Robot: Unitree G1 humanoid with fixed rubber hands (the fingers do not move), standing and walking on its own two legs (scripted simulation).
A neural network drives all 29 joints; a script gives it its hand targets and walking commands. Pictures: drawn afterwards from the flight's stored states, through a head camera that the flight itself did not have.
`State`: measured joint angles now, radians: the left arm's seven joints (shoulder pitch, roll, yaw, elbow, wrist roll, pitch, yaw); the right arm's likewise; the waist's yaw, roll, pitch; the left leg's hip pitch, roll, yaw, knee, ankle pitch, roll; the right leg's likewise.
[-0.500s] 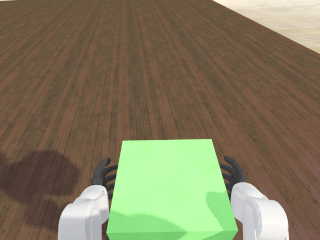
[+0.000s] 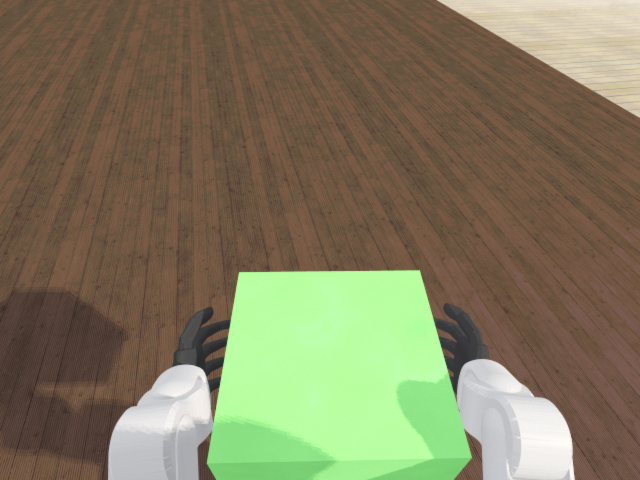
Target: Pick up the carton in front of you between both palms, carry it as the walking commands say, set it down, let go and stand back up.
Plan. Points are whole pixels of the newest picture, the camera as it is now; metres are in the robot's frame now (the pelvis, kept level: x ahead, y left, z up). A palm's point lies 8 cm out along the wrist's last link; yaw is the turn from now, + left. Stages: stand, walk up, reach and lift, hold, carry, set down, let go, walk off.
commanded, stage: carry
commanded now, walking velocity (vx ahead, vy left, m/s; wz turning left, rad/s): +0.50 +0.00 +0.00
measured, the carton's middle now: (330, 403) +0.24 +0.00 +0.01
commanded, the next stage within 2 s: none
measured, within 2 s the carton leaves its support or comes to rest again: neither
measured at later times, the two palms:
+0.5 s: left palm (249, 188) +0.57 +0.12 +0.09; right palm (424, 184) +0.59 -0.18 +0.08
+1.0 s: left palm (246, 109) +0.88 +0.15 +0.07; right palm (379, 107) +0.88 -0.14 +0.08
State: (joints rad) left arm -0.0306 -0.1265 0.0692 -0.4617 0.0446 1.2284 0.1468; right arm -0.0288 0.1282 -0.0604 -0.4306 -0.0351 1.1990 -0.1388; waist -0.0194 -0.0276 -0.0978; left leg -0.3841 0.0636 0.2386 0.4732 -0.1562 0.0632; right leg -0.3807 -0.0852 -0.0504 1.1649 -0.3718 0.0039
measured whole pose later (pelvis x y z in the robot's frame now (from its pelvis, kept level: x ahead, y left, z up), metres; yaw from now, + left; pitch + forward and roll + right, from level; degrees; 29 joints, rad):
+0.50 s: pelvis +0.34 -0.05 +0.00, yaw +4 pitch +4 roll +1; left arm -0.03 -0.13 0.06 -0.47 0.03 1.21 0.14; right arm -0.03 0.13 -0.07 -0.49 -0.05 1.23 -0.14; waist 0.02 0.03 -0.08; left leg -0.40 0.08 0.07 1.15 -0.37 0.01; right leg -0.37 -0.05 -0.25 0.47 -0.17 -0.08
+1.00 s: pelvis +0.63 +0.00 +0.00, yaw +0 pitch +3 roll +0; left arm -0.05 -0.13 0.07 -0.51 0.05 1.21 0.14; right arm -0.05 0.13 -0.06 -0.48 -0.03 1.19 -0.14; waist -0.01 -0.04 -0.01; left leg -0.38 0.03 0.25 0.40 -0.08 0.09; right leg -0.29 -0.05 -0.07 0.83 -0.52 0.03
